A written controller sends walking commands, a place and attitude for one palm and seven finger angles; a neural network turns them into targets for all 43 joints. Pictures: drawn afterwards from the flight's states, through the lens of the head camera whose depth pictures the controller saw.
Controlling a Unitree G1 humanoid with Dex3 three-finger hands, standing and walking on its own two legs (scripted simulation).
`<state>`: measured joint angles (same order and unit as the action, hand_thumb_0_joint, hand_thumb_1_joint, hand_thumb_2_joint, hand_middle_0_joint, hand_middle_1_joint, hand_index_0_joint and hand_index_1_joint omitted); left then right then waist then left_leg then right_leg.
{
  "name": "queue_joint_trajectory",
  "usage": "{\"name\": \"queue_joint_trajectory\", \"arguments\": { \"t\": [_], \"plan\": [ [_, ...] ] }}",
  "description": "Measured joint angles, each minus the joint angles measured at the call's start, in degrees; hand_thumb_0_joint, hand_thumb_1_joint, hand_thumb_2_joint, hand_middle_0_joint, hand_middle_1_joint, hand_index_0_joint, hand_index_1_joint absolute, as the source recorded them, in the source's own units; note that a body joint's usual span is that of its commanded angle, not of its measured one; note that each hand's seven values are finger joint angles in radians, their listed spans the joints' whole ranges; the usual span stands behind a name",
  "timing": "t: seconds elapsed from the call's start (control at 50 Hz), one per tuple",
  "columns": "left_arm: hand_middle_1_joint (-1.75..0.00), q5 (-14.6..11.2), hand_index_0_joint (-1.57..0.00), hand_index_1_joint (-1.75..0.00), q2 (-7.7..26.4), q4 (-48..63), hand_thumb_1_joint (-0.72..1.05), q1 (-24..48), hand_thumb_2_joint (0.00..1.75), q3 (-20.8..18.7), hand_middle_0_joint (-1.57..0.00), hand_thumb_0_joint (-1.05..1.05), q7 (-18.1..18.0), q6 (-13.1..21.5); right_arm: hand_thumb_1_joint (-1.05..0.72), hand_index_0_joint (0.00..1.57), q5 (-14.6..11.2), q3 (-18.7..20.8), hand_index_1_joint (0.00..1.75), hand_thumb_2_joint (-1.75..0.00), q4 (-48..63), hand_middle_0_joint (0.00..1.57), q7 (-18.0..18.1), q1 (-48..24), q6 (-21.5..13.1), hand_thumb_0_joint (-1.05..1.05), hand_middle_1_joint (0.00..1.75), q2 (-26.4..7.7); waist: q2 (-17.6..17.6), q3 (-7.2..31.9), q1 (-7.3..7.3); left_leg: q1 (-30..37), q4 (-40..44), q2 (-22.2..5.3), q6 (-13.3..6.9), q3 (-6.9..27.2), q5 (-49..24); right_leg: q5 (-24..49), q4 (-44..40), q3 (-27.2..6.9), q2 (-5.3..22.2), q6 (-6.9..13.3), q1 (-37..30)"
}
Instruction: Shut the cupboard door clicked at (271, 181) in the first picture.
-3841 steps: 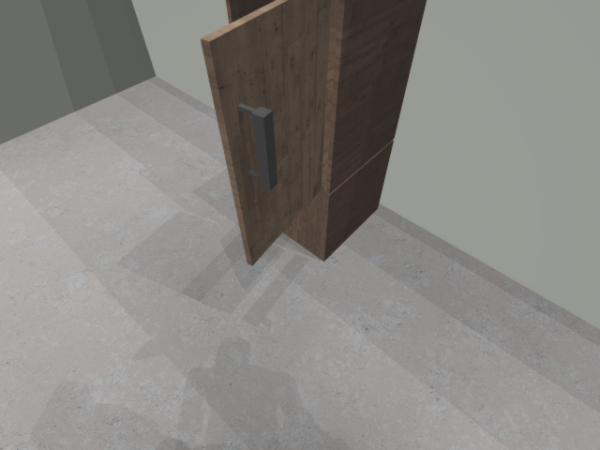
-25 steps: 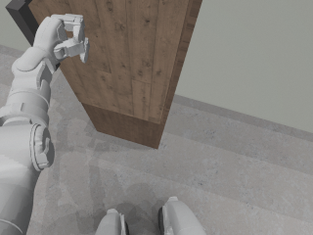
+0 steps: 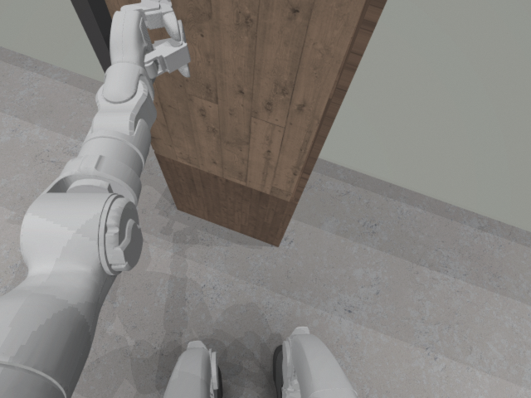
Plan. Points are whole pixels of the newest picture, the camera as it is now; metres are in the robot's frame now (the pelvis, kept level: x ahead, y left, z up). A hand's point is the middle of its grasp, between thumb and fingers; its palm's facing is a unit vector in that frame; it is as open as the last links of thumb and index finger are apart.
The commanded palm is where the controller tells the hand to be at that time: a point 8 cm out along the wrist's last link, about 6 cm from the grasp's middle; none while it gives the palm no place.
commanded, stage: pull the fist back off the door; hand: left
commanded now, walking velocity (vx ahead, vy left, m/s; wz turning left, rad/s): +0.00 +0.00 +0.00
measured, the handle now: (111, 26) +0.62 +0.16 +0.12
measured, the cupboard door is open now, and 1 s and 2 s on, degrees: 0 0 0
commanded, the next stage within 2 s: draw the hand back to the body in 0.70 s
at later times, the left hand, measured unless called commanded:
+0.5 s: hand (212, 62) +0.55 +0.03 +0.12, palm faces -0.04 -1.00 -0.01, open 3.3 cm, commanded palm +0.51 +0.09 +0.13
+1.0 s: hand (181, 87) +0.48 +0.06 +0.14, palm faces -0.01 -1.00 -0.01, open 3.1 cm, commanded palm +0.44 +0.12 +0.15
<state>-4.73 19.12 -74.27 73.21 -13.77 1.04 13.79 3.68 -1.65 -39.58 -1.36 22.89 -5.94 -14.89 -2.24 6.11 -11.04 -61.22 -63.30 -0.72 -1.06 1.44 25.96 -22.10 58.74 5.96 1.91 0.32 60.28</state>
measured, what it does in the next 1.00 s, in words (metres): rises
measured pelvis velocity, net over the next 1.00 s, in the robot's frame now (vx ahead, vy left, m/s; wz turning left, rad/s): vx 0.06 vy -0.02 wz -0.05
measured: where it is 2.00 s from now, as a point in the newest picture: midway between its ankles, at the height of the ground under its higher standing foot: outside the picture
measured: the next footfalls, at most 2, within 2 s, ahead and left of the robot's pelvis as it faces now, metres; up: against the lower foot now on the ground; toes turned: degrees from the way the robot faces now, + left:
none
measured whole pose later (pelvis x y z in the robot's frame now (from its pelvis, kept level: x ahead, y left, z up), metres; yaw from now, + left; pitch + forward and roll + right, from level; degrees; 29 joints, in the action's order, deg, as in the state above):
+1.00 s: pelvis +0.06 -0.02 +0.05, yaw -3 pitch +13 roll +0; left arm -5.6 7.6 -40.9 29.9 -9.3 -1.3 19.6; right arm -0.1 1.3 -32.3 -1.9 18.7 1.4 -14.2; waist -2.2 6.9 -3.7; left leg -32.4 -44.6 -2.0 0.5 -2.8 24.7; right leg -22.1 45.3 1.8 -0.2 1.6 35.7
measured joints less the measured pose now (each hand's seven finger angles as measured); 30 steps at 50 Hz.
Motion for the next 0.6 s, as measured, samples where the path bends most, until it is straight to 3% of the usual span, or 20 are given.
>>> {"name": "queue_joint_trajectory", "arguments": {
  "t": [0.06, 0.12, 0.2, 0.32, 0.4, 0.48, 0.6],
  "plan": [
    [-1.5, 3.2, -1.31, -1.5, -2.3, -0.6, 0.67, -0.6, 0.98, -0.3, -1.3, -0.06, -9.8, 2.9, -0.9, 0.2, 1.5, -0.1, 0.3, -0.9, 0.2, 0.2, -1.9, 0.0, -0.2, 0.0, 0.3, 0.9, 0.3, 0.6, -1.02, -0.3, 0.0, 0.2, 0.0, 0.0, -0.3, 0.2, 0.2, 0.0, 0.2, 0.0, 0.3],
    [-1.5, 7.5, -1.31, -1.5, -1.9, -1.7, 0.76, -1.1, 1.01, 1.6, -1.3, -0.04, -13.5, 5.5, -0.9, 0.21, 2.2, 0.0, 0.3, -0.9, 0.5, 0.2, -3.2, 0.2, -0.1, 0.0, 0.3, 1.4, 0.2, 0.8, -2.38, -0.2, -0.1, 0.3, 0.0, -0.1, -0.5, 0.4, 0.4, -0.1, 0.3, 0.1, 0.3],
    [-1.5, 8.5, -1.31, -1.5, -0.5, -3.6, 0.89, -1.1, 1.05, 3.0, -1.3, 0.0, -12.1, 6.4, -0.9, 0.21, 1.6, 0.0, 0.3, -0.9, 0.4, 0.2, -3.3, 1.0, 1.0, 0.0, 0.3, 1.1, -0.3, 0.2, -3.2, 1.2, 0.7, 0.1, -0.1, -0.7, -0.7, 0.7, -0.2, -0.7, 0.1, 0.0, -0.8],
    [-1.5, 3.9, -1.32, -1.5, -0.5, -4.0, 0.94, -3.2, 1.0, 1.0, -1.3, 0.01, -8.9, 5.5, -0.9, 0.2, 0.5, 0.1, 0.3, -0.9, 0.6, 0.2, -2.6, 3.5, 2.4, 0.0, 0.3, -0.4, -0.7, -0.4, -2.58, 5.1, 3.9, -0.2, -0.3, -2.1, -1.5, 1.6, -2.8, -2.0, -0.3, -0.1, -3.8],
    [-1.5, 2.8, -1.31, -1.5, -1.9, -1.0, 0.96, -6.9, 0.98, 0.1, -1.3, 0.01, -8.2, 7.7, -0.9, 0.2, 0.3, 0.7, 0.3, -0.9, 1.0, 0.2, -2.6, 4.5, 2.9, 0.0, 0.3, -1.2, -0.5, -0.6, -1.9, 7.4, 5.5, -0.5, -0.2, -2.8, -1.4, 1.6, -4.0, -2.8, -0.7, 0.0, -5.5],
    [-1.5, 3.2, -1.31, -1.5, -4.1, 3.3, 0.96, -12.0, 0.96, 0.0, -1.3, 0.02, -7.9, 9.9, -0.9, 0.2, 0.0, 1.6, 0.3, -0.9, 1.5, 0.2, -2.7, 4.4, 3.7, 0.0, 0.3, -1.4, -0.2, -0.6, -1.03, 9.6, 6.8, -0.9, 0.0, -3.5, -1.0, 1.2, -4.8, -3.4, -1.2, 0.1, -7.1],
    [-1.5, 3.3, -1.3, -1.5, -7.6, 11.8, 0.93, -22.0, 0.92, -0.6, -1.3, 0.02, -7.9, 10.4, -0.9, 0.2, -0.7, 2.7, 0.3, -0.9, 3.6, 0.2, -2.3, 3.0, 5.6, 0.0, 0.3, -0.8, 0.0, -0.3, 0.75, 14.4, 9.9, -1.4, 0.4, -4.6, -0.4, 0.6, -6.9, -4.5, -1.9, 0.4, -10.9]
  ]
}}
